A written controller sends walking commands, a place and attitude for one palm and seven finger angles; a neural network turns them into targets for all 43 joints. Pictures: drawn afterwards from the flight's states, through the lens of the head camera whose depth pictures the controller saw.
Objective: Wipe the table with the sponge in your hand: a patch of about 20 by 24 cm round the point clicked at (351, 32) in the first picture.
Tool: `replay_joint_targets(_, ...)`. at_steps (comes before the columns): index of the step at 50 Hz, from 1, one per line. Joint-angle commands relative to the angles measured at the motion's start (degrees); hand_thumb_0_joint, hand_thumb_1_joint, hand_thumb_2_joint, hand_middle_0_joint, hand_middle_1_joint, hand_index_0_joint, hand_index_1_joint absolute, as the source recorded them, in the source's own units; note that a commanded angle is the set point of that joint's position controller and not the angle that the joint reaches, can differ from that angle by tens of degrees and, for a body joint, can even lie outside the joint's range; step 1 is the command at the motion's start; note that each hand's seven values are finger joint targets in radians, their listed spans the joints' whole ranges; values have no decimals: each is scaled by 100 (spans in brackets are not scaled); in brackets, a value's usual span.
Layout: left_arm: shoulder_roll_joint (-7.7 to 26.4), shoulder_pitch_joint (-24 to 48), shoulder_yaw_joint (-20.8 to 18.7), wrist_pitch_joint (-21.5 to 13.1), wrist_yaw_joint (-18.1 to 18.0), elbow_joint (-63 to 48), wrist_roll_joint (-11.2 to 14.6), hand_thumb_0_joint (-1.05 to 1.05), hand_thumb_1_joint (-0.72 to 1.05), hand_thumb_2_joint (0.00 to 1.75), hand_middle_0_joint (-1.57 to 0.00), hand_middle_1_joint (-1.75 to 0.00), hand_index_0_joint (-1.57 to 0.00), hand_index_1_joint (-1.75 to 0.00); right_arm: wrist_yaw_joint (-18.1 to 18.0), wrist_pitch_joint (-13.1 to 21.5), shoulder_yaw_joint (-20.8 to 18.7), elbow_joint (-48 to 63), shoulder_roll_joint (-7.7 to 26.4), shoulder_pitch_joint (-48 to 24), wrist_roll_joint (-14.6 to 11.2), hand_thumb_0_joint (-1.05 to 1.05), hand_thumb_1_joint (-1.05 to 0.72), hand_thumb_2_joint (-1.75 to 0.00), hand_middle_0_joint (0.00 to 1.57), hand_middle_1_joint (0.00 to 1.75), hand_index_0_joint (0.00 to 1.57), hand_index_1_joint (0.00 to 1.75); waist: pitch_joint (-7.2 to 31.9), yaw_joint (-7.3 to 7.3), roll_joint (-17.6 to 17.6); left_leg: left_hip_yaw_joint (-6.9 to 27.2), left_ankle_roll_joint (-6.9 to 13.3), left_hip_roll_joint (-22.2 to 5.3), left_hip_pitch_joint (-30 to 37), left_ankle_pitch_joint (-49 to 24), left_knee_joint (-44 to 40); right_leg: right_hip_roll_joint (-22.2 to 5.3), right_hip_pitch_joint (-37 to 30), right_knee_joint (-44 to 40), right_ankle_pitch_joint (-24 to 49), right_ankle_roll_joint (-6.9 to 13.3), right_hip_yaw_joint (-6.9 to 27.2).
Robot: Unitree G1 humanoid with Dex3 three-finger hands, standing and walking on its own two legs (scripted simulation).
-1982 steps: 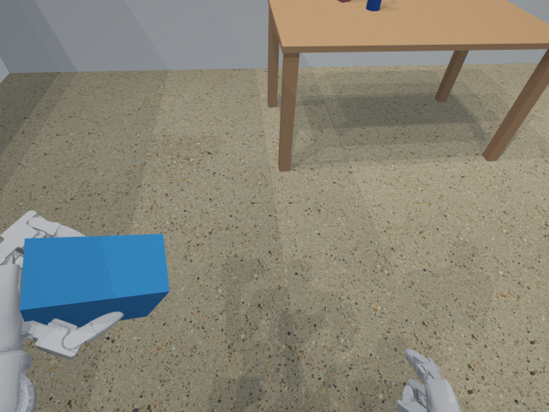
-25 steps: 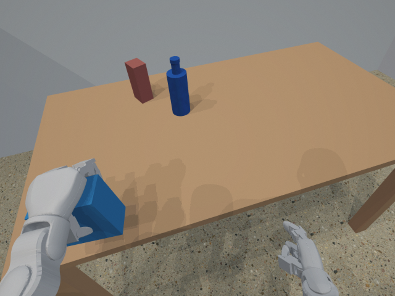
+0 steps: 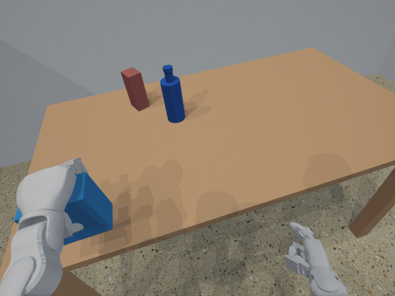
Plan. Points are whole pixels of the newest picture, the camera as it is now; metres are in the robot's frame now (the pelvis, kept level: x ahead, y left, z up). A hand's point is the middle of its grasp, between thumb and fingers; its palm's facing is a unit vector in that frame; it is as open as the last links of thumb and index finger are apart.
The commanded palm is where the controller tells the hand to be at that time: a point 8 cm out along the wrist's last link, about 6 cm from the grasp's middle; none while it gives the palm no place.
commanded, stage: turn the palm down, sponge in hand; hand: left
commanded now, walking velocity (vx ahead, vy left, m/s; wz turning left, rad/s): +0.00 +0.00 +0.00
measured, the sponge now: (75, 216) +0.22 +0.31 +0.05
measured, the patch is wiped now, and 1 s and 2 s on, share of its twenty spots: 0.00 0.00 0.00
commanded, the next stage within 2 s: move the sponge above the wiping area in 0.06 s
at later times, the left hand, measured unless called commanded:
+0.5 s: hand (61, 211) +0.22 +0.32 +0.08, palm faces -0.01 -0.10 -0.99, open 10.6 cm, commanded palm +0.19 +0.30 +0.16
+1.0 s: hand (72, 219) +0.21 +0.31 +0.06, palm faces -0.06 -0.12 -0.99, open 10.6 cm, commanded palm +0.20 +0.30 +0.14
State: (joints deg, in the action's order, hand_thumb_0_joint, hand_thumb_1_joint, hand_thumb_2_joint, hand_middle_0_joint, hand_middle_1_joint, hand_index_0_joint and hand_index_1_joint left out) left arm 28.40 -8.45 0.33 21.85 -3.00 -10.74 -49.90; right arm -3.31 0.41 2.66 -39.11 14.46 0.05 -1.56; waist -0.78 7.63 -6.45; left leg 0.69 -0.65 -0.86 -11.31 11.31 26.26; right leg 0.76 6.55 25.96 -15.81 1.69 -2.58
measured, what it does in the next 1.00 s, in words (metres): stands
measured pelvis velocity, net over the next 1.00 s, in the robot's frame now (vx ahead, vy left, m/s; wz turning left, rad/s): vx -0.01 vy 0.02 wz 0.01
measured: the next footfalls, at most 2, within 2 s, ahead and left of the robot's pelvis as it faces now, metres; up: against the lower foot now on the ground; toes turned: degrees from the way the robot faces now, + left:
none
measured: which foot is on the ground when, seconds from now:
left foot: down 0.00-1.00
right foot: down 0.00-1.00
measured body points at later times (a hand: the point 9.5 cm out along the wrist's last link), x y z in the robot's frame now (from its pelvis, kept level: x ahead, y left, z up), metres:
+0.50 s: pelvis +0.01 +0.00 +0.00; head +0.00 -0.05 +0.45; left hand +0.21 +0.32 +0.13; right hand +0.26 -0.21 -0.08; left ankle +0.04 +0.13 -0.74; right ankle -0.01 -0.10 -0.74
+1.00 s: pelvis -0.01 +0.02 +0.00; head -0.01 -0.02 +0.45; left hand +0.21 +0.31 +0.11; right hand +0.25 -0.17 -0.08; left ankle +0.04 +0.13 -0.74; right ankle -0.01 -0.10 -0.74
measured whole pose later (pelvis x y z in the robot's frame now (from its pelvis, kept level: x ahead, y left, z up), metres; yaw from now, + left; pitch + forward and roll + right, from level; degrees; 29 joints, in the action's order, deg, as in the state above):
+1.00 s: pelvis -0.01 +0.02 +0.00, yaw +1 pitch -3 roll +0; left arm 26.0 -7.6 4.6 20.7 -1.2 -3.9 -51.9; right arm -4.1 0.9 2.4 -38.7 13.9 0.4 -2.0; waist -1.3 7.4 -6.3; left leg 0.9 0.9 0.8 -13.9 10.9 27.2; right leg -0.9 8.8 26.9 -15.6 0.2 -2.8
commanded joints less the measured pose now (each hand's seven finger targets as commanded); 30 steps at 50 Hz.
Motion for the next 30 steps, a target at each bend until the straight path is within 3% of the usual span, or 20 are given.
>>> replay_joint_targets(1, 797, 1069, -294, 265, -89, -824, -19, 0, 10, 130, -120, -160, -120, -160, -10, 306, -225, 1055, 533, -1367, -94, 0, -90, -90, 20, 30, 20, 30, 750, -97, 289, 112, 252, 245, 537, -872, -272, -54, 320, -600, 920, 89, 375)
replay_joint_targets(3, 999, 1278, -323, 321, 57, -933, -114, 0, 10, 130, -120, -160, -120, -160, -51, 318, -157, 1104, 527, -1584, -106, 0, -90, -90, 20, 30, 20, 30, 745, -77, 321, 145, 268, 290, 610, -786, -250, -25, 431, -645, 780, 122, 590)
replay_joint_targets(4, 785, 1175, -91, 285, 123, -1033, -103, 0, 10, 130, -120, -160, -120, -160, -68, 343, -191, 1164, 522, -1448, -104, 0, -90, -90, 20, 30, 20, 30, 875, -121, 379, 86, 312, 276, 615, -835, -213, -57, 325, -553, 880, 82, 411)
replay_joint_targets(5, 1156, 1311, -319, 226, 155, -1085, -221, 0, 10, 130, -120, -160, -120, -160, -59, 344, -179, 1129, 539, -1414, -90, 0, -90, -90, 20, 30, 20, 30, 979, -86, 364, 132, 309, 285, 660, -906, -218, -69, 329, -548, 918, 81, 444)
replay_joint_targets(6, 1165, 1253, -337, 153, 185, -1193, -276, 0, 10, 130, -120, -160, -120, -160, -74, 330, -219, 1131, 557, -1356, -54, 0, -90, -90, 20, 30, 20, 30, 1164, -86, 374, 118, 332, 295, 723, -1020, -198, -66, 180, -502, 1062, 83, 430)
replay_joint_targets(8, 1831, 1357, -978, 16, 105, -1439, -430, 0, 10, 130, -120, -160, -120, -160, -89, 354, -191, 1148, 545, -1456, 13, 0, -90, -90, 20, 30, 20, 30, 1362, 68, 387, 164, 344, 328, 863, -1228, -100, -9, 134, -490, 1270, 142, 651)
replay_joint_targets(9, 1547, 1156, -869, -87, 53, -1485, -382, 0, 10, 130, -120, -160, -120, -160, -92, 393, -204, 1180, 471, -1290, 13, 0, -90, -90, 20, 30, 20, 30, 1478, 31, 521, 63, 363, 314, 847, -1388, -15, -51, 30, -383, 1509, 94, 444)
replay_joint_targets(10, 1827, 988, -1214, -179, -27, -1360, -406, 0, 10, 130, -120, -160, -120, -160, -66, 388, -225, 1121, 499, -1190, 31, 0, -90, -90, 20, 30, 20, 30, 1537, 81, 558, 78, 344, 315, 882, -1519, 13, -54, 26, -400, 1689, 103, 534)
replay_joint_targets(12, 1773, 868, -1339, -245, -157, -1217, -332, 0, 10, 130, -120, -160, -120, -160, -42, 326, -263, 1074, 516, -1096, 32, 0, -90, -90, 20, 30, 20, 30, 1442, 82, 553, 62, 316, 306, 829, -1546, 26, -63, 47, -427, 1839, 108, 596)
replay_joint_targets(13, 2046, 761, -1688, -181, -240, -1080, -289, 0, 10, 130, -120, -160, -120, -160, -30, 318, -263, 1021, 547, -1212, 25, 0, -90, -90, 20, 30, 20, 30, 1226, 147, 471, 118, 284, 306, 767, -1424, 18, -8, 102, -495, 1705, 177, 803)
replay_joint_targets(14, 1500, 755, -1265, -139, -268, -988, -219, 0, 10, 130, -120, -160, -120, -160, -19, 309, -280, 1044, 495, -1121, -11, 0, -90, -90, 20, 30, 20, 30, 1172, 36, 455, 6, 292, 269, 691, -1422, 36, -52, 102, -438, 1759, 117, 601)
replay_joint_targets(18, 1563, 870, -1247, 101, -230, -560, -53, 0, 10, 130, -120, -160, -120, -160, -3, 291, -242, 979, 595, -1356, -84, 0, -90, -90, 20, 30, 20, 30, 687, 10, 265, 76, 248, 280, 535, -1048, -86, -37, 401, -577, 1252, 115, 663)
replay_joint_targets(19, 1215, 784, -878, 129, -151, -512, 40, 0, 10, 130, -120, -160, -120, -160, -25, 309, -271, 1040, 586, -1244, -106, 0, -90, -90, 20, 30, 20, 30, 723, -73, 299, -5, 290, 260, 477, -972, -83, -80, 338, -526, 1247, 51, 467)
replay_joint_targets(20, 1377, 848, -898, 126, -70, -507, -10, 0, 10, 130, -120, -160, -120, -160, -32, 315, -246, 1006, 602, -1223, -121, 0, -90, -90, 20, 30, 20, 30, 769, -78, 287, 47, 288, 289, 485, -963, -95, -86, 369, -541, 1198, 40, 490)
replay_joint_targets(21, 1143, 932, -587, 83, 29, -615, 16, 0, 10, 130, -120, -160, -120, -160, -62, 329, -269, 1055, 602, -1238, -123, 0, -90, -90, 20, 30, 20, 30, 768, -167, 210, 38, 308, 286, 528, -912, -114, -90, 371, -547, 1176, 31, 448)
replay_joint_targets(23, 1403, 1065, -722, -45, 143, -825, -83, 0, 10, 130, -120, -160, -120, -160, -105, 397, -224, 1096, 569, -1373, -104, 0, -90, -90, 20, 30, 20, 30, 925, -114, 232, 112, 335, 320, 679, -954, -64, -36, 406, -551, 1143, 81, 593)
replay_joint_targets(24, 1129, 944, -480, -177, 189, -1056, -52, 0, 10, 130, -120, -160, -120, -160, -116, 449, -253, 1175, 534, -1209, -87, 0, -90, -90, 20, 30, 20, 30, 1123, -156, 249, 67, 378, 301, 710, -1069, -18, -70, 309, -447, 1304, 40, 368)
replay_joint_targets(28, 1926, 976, -1292, -649, 41, -1383, -271, 0, 10, 130, -120, -160, -120, -160, -131, 493, -282, 1083, 556, -1106, 22, 0, -90, -90, 20, 30, 20, 30, 1368, -31, 232, 198, 358, 292, 895, -1346, 37, 19, 294, -446, 1528, 134, 586)
replay_joint_targets(29, 1514, 879, -1032, -737, -53, -1476, -282, 0, 10, 130, -120, -160, -120, -160, -123, 515, -296, 1129, 471, -921, 32, 0, -90, -90, 20, 30, 20, 30, 1462, -54, 229, 130, 370, 250, 867, -1449, 62, -21, 275, -352, 1562, 99, 329)
replay_joint_targets(30, 1741, 781, -1299, -815, -190, -1398, -394, 0, 10, 130, -120, -160, -120, -160, -92, 510, -334, 1057, 500, -841, 50, 0, -90, -90, 20, 30, 20, 30, 1500, 1, 137, 212, 334, 206, 919, -1573, 58, -6, 361, -353, 1510, 131, 387)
